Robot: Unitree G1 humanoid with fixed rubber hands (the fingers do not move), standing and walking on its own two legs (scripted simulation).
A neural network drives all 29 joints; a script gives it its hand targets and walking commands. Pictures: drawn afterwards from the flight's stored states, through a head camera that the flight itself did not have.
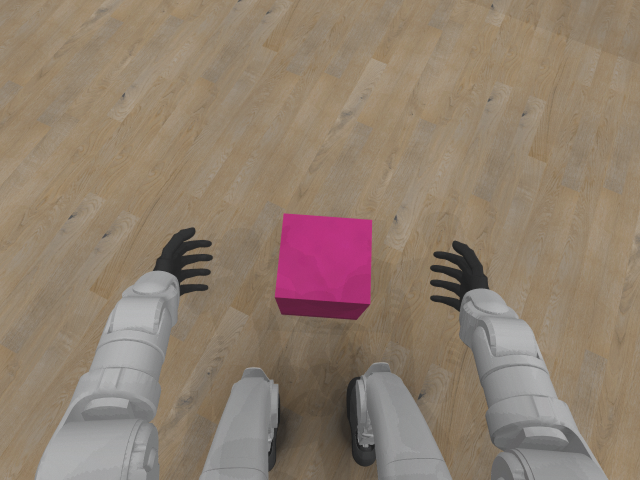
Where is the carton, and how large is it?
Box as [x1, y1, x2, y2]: [275, 213, 371, 319]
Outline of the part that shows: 284,213 275,290 275,298 281,314 356,319 367,307 370,299 371,220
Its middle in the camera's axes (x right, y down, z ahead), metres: +0.01 +0.09 +1.00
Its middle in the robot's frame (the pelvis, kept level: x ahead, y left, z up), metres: +0.49 -0.03 -0.56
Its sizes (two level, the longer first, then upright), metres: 0.210 0.200 0.250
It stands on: the floor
